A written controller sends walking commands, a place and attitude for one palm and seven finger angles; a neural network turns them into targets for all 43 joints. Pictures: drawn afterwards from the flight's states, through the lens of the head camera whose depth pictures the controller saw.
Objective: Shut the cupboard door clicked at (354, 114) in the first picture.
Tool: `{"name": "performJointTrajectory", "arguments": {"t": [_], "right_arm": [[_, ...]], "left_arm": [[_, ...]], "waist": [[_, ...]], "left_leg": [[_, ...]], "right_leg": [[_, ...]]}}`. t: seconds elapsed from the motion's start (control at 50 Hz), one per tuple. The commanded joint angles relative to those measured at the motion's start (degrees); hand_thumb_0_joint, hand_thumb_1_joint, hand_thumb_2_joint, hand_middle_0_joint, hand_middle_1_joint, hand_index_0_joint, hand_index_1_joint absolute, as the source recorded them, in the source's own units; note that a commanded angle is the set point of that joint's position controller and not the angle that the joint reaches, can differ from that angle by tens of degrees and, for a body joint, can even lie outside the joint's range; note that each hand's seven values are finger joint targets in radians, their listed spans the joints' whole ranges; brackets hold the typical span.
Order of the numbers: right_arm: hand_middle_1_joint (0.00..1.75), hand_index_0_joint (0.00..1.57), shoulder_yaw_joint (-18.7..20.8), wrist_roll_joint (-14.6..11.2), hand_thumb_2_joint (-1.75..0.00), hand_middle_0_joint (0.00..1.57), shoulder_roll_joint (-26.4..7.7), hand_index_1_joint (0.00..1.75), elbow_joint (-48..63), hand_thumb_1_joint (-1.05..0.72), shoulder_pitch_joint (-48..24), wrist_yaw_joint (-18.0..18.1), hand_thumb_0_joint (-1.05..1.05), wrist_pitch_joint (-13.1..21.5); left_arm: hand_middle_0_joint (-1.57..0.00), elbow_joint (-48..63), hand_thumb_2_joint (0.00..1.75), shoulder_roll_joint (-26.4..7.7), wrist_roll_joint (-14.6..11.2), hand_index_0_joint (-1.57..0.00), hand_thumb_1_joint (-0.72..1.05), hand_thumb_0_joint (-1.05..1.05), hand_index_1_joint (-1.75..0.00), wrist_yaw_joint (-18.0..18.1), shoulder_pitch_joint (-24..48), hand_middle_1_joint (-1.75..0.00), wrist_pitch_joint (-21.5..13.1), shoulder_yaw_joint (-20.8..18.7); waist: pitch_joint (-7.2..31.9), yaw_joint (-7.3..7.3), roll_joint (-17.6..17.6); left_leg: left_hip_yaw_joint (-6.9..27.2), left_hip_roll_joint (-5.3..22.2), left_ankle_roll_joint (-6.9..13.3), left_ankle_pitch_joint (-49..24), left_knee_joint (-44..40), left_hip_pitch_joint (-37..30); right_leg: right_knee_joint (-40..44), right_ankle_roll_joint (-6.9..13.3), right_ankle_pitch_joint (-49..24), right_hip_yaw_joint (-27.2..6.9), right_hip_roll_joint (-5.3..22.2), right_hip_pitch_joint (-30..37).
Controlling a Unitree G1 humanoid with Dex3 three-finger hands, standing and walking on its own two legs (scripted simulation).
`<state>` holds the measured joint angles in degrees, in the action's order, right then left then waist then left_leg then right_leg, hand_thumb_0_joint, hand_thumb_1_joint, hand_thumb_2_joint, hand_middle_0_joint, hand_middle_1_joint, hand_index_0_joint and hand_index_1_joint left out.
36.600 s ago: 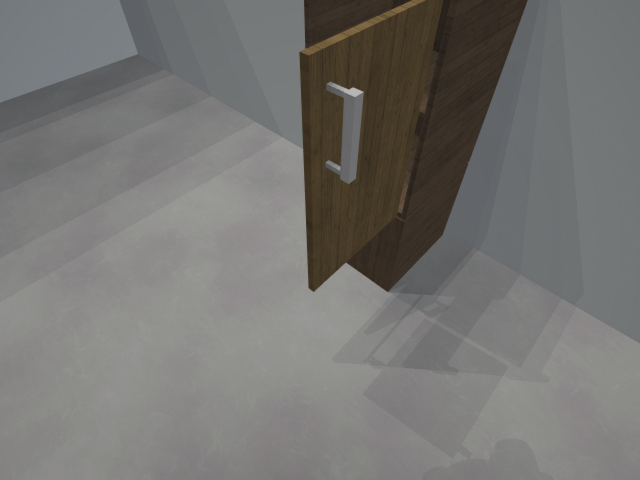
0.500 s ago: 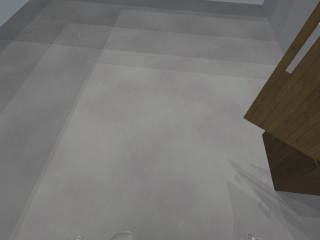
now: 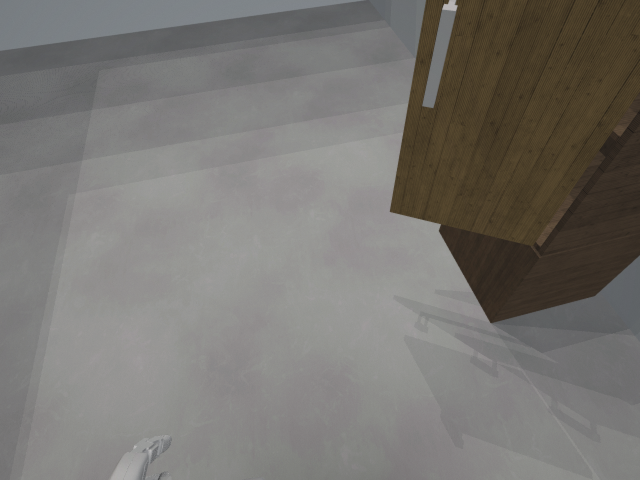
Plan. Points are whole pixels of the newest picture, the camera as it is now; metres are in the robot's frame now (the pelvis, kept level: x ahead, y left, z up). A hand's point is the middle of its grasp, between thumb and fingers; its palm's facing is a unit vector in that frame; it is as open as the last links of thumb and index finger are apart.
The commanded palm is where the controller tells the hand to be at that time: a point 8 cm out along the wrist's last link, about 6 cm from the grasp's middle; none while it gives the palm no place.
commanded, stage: turn to face it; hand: left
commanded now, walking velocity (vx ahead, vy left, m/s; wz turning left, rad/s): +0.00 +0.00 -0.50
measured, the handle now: (440, 54) +0.75 -0.18 +0.13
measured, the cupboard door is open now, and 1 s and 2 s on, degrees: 56 56 56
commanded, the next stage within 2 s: take the last steps up to it in 0.50 s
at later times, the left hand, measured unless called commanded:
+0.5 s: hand (174, 473) +0.15 +0.22 -0.15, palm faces -0.17 -0.97 -0.19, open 7.4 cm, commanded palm none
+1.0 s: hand (214, 468) +0.16 +0.17 -0.17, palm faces -0.30 -0.94 -0.15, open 7.4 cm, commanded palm none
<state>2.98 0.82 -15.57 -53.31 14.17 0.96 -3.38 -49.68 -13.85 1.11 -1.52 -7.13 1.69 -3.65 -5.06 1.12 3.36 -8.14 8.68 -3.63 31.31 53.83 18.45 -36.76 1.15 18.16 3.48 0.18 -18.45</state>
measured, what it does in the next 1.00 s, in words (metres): steps on the spot, turning right: left foot, then right foot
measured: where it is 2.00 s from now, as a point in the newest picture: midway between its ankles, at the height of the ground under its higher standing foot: (388, 448)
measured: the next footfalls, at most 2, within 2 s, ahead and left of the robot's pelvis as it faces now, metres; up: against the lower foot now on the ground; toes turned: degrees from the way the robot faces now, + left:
left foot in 0.32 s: +0.08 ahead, +0.14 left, +0.00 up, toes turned -5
right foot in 0.70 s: +0.02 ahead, -0.11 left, +0.00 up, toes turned -20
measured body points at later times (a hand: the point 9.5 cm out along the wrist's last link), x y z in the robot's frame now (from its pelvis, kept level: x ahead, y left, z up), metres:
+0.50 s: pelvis +0.03 +0.04 +0.02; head +0.07 +0.06 +0.47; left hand +0.16 +0.27 -0.14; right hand +0.04 -0.22 -0.11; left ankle +0.04 +0.14 -0.72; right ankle -0.03 -0.10 -0.65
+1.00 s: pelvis +0.09 +0.00 +0.01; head +0.11 +0.02 +0.46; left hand +0.17 +0.22 -0.15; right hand +0.04 -0.26 -0.12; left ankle +0.15 +0.10 -0.71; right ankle -0.02 -0.10 -0.72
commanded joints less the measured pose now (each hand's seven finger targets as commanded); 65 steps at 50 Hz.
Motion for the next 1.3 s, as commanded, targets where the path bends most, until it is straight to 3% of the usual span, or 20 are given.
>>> {"name": "performJointTrajectory", "arguments": {"t": [0.0, 0.08, 0.18, 0.26, 0.3, 0.34, 0.44, 0.62, 0.66, 0.68, 0.7, 0.8, 0.9, 0.96, 0.98, 1.0, 1.02, 1.04, 1.16, 1.28], "right_arm": [[0.3, 0.2, 1.14, 0.06, -0.9, 0.2, -5.44, 0.3, 7.21, -0.9, -5.26, 0.22, 0.0, 1.4], [0.3, 0.2, 0.85, 0.15, -0.9, 0.2, -3.9, 0.3, 5.31, -0.9, -2.34, -0.44, 0.0, 1.4], [0.3, 0.2, 0.43, -0.25, -0.9, 0.2, -2.67, 0.3, 5.94, -0.9, -3.94, -0.12, 0.0, 2.11], [0.3, 0.2, 0.38, -0.51, -0.9, 0.2, -3.28, 0.3, 3.69, -0.9, 2.55, 0.61, 0.0, 3.1], [0.3, 0.2, 1.75, 0.72, -0.9, 0.2, -11.73, 0.3, 3.83, -0.9, 4.55, 0.92, 0.0, 4.08], [0.3, 0.2, 1.29, 1.34, -0.9, 0.2, -11.02, 0.3, 5.16, -0.9, 2.39, 1.53, 0.0, 3.6], [0.3, 0.2, 0.25, 1.19, -0.9, 0.2, -6.69, 0.3, 3.85, -0.9, 1.32, 2.02, 0.0, 4.13], [0.3, 0.2, 1.83, 0.93, -0.9, 0.2, -8.23, 0.3, 0.25, -0.9, 3.53, 1.16, 0.0, 3.11], [0.3, 0.2, 1.57, 0.23, -0.9, 0.2, -5.57, 0.3, 1.09, -0.9, 1.31, 0.68, 0.0, 2.96], [0.3, 0.2, 0.47, 0.1, -0.9, 0.2, -1.38, 0.3, 3.3, -0.9, -2.33, 0.12, 0.0, 3.01], [0.3, 0.2, 0.54, 0.51, -0.9, 0.2, -3.45, 0.3, 4.4, -0.9, -6.2, 0.08, 0.0, 2.55], [0.3, 0.2, 1.21, 1.21, -0.9, 0.2, -2.15, 0.3, 1.13, -0.9, -2.24, -1.28, 0.0, 2.97], [0.3, 0.2, 0.94, 0.92, -0.9, 0.2, -0.32, 0.3, 1.4, -0.9, -1.27, -1.41, 0.0, 4.09], [0.3, 0.2, 0.98, 1.11, -0.9, 0.2, -1.77, 0.3, -1.94, -0.9, 7.98, -0.38, 0.0, 5.7], [0.3, 0.2, 1.9, 1.55, -0.9, 0.2, -6.14, 0.3, -3.76, -0.9, 13.35, 0.28, 0.0, 6.24], [0.3, 0.2, 3.15, 2.38, -0.9, 0.2, -12.44, 0.3, -4.56, -0.9, 18.87, 0.91, 0.0, 6.56], [0.3, 0.2, 2.96, 2.05, -0.9, 0.2, -13.44, 0.3, -4.12, -0.9, 18.17, 1.38, 0.0, 5.94], [0.3, 0.2, 2.3, 1.98, -0.9, 0.2, -10.83, 0.3, -3.23, -0.9, 14.93, 1.37, 0.0, 6.01], [0.3, 0.2, 0.28, 1.41, -0.9, 0.2, -4.54, 0.3, -4.92, -0.9, 12.78, 1.9, 0.0, 7.79], [0.3, 0.2, 0.7, 1.52, -0.9, 0.2, -3.65, 0.3, -6.64, -0.9, 14.3, 1.07, 0.0, 6.85]], "left_arm": [[-0.2, 2.87, 0.9, -12.27, -0.19, -0.2, 0.9, 0.0, -0.3, 2.37, -3.14, -0.3, -0.31, -3.02], [-0.2, 3.27, 0.9, -10.37, 0.16, -0.2, 0.9, 0.0, -0.3, 2.2, -1.61, -0.3, -0.96, -2.09], [-0.2, 1.74, 0.9, -11.39, 0.49, -0.2, 0.9, 0.0, -0.3, 1.93, -4.6, -0.3, -0.75, -2.48], [-0.2, 1.82, 0.9, -10.04, -0.14, -0.2, 0.9, 0.0, -0.3, 1.93, -1.27, -0.3, -0.16, -2.38], [-0.2, 3.01, 0.9, -4.01, -0.93, -0.2, 0.9, 0.0, -0.3, 1.43, -3.97, -0.3, 0.37, -1.24], [-0.2, 3.31, 0.9, -5.55, -0.15, -0.2, 0.9, 0.0, -0.3, 1.18, -2.17, -0.3, 0.59, -1.62], [-0.2, 0.39, 0.9, -3.28, -0.08, -0.2, 0.9, 0.0, -0.3, 0.62, -3.7, -0.3, 1.14, -1.33], [-0.2, -1.09, 0.9, -1.94, -0.07, -0.2, 0.9, 0.0, -0.3, 0.33, -4.88, -0.3, 0.5, -0.93], [-0.2, -2.87, 0.9, -7.03, 0.72, -0.2, 0.9, 0.0, -0.3, 0.43, -9.87, -0.3, -0.02, -2.2], [-0.2, -4.0, 0.9, -12.25, 0.97, -0.2, 0.9, 0.0, -0.3, 0.93, -12.34, -0.3, -0.38, -3.13], [-0.2, -4.01, 0.9, -13.18, 0.25, -0.2, 0.9, 0.0, -0.3, 1.47, -14.4, -0.3, -0.43, -3.26], [-0.2, -2.93, 0.9, -6.13, 0.31, -0.2, 0.9, 0.0, -0.3, 1.79, -5.44, -0.3, -2.52, -1.48], [-0.2, -4.99, 0.9, -8.01, 0.66, -0.2, 0.9, 0.0, -0.3, 1.39, -7.23, -0.3, -3.12, -1.75], [-0.2, -6.06, 0.9, -6.69, -0.13, -0.2, 0.9, 0.0, -0.3, 0.84, -5.95, -0.3, -2.64, -1.67], [-0.2, -5.96, 0.9, -3.12, -0.3, -0.2, 0.9, 0.0, -0.3, 0.41, -7.49, -0.3, -2.47, -1.0], [-0.2, -4.3, 0.9, -0.17, -0.53, -0.2, 0.9, 0.0, -0.3, -0.15, -8.45, -0.3, -2.15, -0.19], [-0.2, -2.41, 0.9, -3.42, 0.49, -0.2, 0.9, 0.0, -0.3, -0.34, -4.23, -0.3, -1.9, -0.72], [-0.2, -2.86, 0.9, -4.39, 1.13, -0.2, 0.9, 0.0, -0.3, -0.66, -2.86, -0.3, -1.85, -1.34], [-0.2, -5.76, 0.9, -0.03, 0.56, -0.2, 0.9, 0.0, -0.3, -1.45, -4.31, -0.3, -1.09, -0.56], [-0.2, -3.46, 0.9, 0.76, 0.35, -0.2, 0.9, 0.0, -0.3, -1.48, 3.28, -0.3, -1.0, 0.52]], "waist": [[5.14, -2.75, -17.3], [7.95, -0.49, -10.99], [9.49, -2.23, -11.39], [9.63, 1.4, -11.85], [10.32, 1.11, 12.77], [6.19, 0.76, 6.42], [7.85, -0.68, 7.15], [8.63, -0.65, 5.77], [7.91, -3.67, -7.54], [4.64, -5.75, -22.46], [2.27, -7.73, -18.58], [-0.47, -0.25, -11.86], [1.92, -0.44, -10.15], [5.31, 3.57, -6.34], [8.05, 5.19, 6.24], [9.05, 6.65, 20.74], [5.54, 6.69, 12.4], [2.05, 4.73, 5.99], [2.13, 1.13, 5.66], [-1.72, 2.64, 6.79]], "left_leg": [[8.34, -1.12, -0.87, -4.08, 15.89, 17.38], [6.39, -3.38, -1.66, -9.41, 6.25, 10.05], [4.96, -5.94, -1.4, -7.71, -7.68, 6.44], [4.91, -6.79, -0.32, -19.48, -26.56, -8.72], [25.7, 12.52, 6.9, -27.4, -36.84, -16.26], [25.53, 16.98, 13.54, -32.99, -37.85, -7.41], [10.22, 8.07, 10.7, -54.16, -31.94, -14.91], [8.15, 9.66, 8.83, -34.55, -28.87, -8.96], [2.33, 3.03, 4.05, -8.25, -19.85, 4.86], [-2.97, -5.29, 0.95, 6.85, -5.54, 17.57], [3.75, -4.72, 1.6, 5.97, 5.49, 20.42], [4.48, -2.06, 0.49, -9.39, 6.81, 14.39], [2.56, -3.26, 0.46, -9.55, -11.09, 5.84], [-0.01, -5.28, 0.29, -19.36, -26.77, -11.32], [11.05, 2.13, 1.78, -12.09, -32.45, -20.14], [34.23, 18.23, 7.21, -1.12, -41.09, -24.82], [38.73, 22.93, 11.06, 4.82, -45.16, -19.75], [34.24, 20.22, 10.66, 2.0, -45.2, -15.41], [7.16, 10.84, 7.07, -41.42, -39.18, -16.53], [2.02, 9.61, 7.92, -39.37, -39.89, -13.09]], "right_leg": [[20.06, 10.48, -15.72, -23.03, 16.26, 9.73], [17.97, 8.69, -20.07, -16.01, 11.92, 6.88], [15.74, 9.84, -23.91, -19.77, 12.22, 9.64], [10.93, 5.17, -19.92, -19.66, 8.99, 0.94], [-5.63, -1.31, 6.37, -8.47, -3.11, -11.76], [-22.84, -2.15, 14.38, -7.77, -0.57, -10.49], [-24.46, -3.44, 8.19, -4.28, 0.12, -11.77], [6.39, -1.6, -1.83, 1.54, -0.92, 7.32], [19.45, 1.93, 3.66, -9.64, 7.03, 18.84], [26.32, 8.44, 9.75, -27.19, 18.43, 21.32], [29.3, 13.13, 14.19, -30.93, 21.96, 15.76], [27.25, 10.12, 5.42, -14.41, 12.28, 5.42], [24.86, 10.89, 3.23, -13.94, 12.33, 6.18], [13.9, 7.41, 2.89, -10.49, 7.83, 1.05], [0.61, 4.64, 3.92, -7.39, 3.0, -6.16], [-17.15, 0.94, 14.52, -0.5, -3.09, -18.5], [-25.86, 1.53, 13.63, -6.37, 0.41, -21.07], [-29.51, 1.33, 8.21, -7.39, 2.68, -22.33], [-26.95, -1.45, -4.15, -3.89, 3.56, -20.0], [-8.69, -1.38, -9.26, 1.48, 3.76, -14.87]]}}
